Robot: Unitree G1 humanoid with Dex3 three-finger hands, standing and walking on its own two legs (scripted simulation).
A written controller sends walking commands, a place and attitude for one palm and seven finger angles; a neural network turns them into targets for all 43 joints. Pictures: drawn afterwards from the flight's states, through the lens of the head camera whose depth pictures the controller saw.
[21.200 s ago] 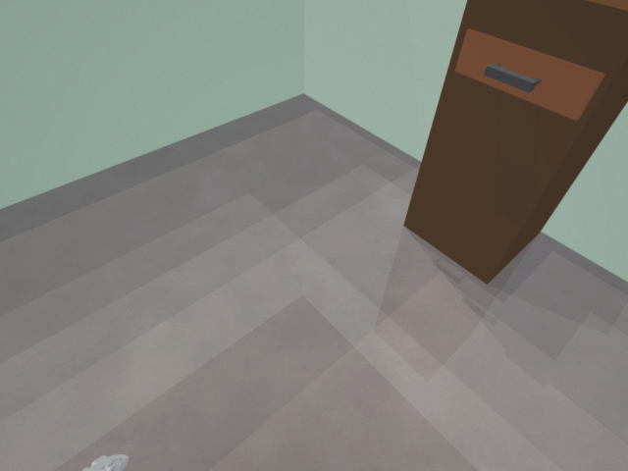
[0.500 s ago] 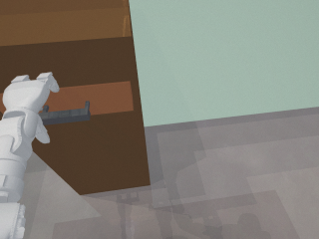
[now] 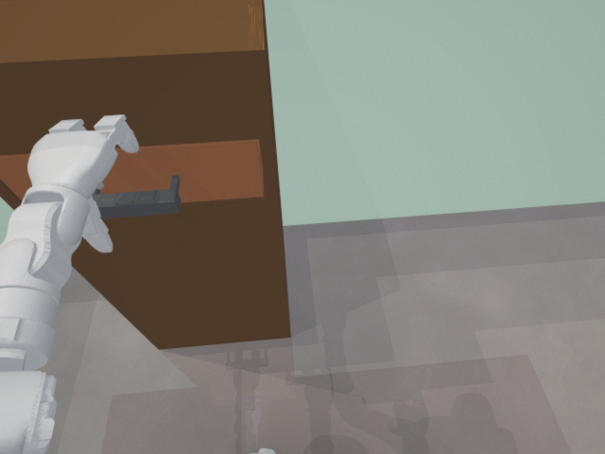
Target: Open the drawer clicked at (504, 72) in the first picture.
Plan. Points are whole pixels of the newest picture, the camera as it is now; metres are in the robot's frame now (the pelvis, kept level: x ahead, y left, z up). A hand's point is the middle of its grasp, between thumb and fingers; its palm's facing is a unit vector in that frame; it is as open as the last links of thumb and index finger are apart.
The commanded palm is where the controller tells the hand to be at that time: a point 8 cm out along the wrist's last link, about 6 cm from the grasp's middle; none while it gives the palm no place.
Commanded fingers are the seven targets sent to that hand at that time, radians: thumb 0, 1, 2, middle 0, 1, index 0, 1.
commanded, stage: re-aim the fingers above the handle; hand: left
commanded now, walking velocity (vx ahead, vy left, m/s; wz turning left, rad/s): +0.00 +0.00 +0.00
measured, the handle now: (133, 193) +0.47 +0.29 +0.04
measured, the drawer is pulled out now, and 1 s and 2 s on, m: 0.00 0.00 0.00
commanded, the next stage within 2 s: lower the fingers behind the handle in 1.82 s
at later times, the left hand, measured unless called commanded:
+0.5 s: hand (105, 197) +0.41 +0.29 +0.10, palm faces +0.01 -0.04 -1.00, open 13.8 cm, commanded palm +0.40 +0.30 +0.17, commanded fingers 0.00 -0.50 0.30 -0.30 -1.20 -0.30 -1.20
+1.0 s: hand (83, 207) +0.40 +0.31 +0.10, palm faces -0.08 -0.02 -1.00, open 13.8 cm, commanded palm +0.39 +0.31 +0.17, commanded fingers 0.00 -0.50 0.30 -0.30 -1.20 -0.30 -1.20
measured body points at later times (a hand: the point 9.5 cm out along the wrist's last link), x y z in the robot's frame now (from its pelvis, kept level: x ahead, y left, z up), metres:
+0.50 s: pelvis +0.00 -0.01 +0.00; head +0.05 -0.01 +0.45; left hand +0.41 +0.29 +0.15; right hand +0.09 -0.29 -0.12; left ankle +0.01 +0.09 -0.72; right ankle -0.04 -0.13 -0.72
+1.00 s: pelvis +0.00 +0.00 +0.00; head +0.05 -0.01 +0.45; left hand +0.40 +0.31 +0.15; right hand +0.09 -0.28 -0.12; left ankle +0.01 +0.09 -0.72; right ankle -0.04 -0.13 -0.72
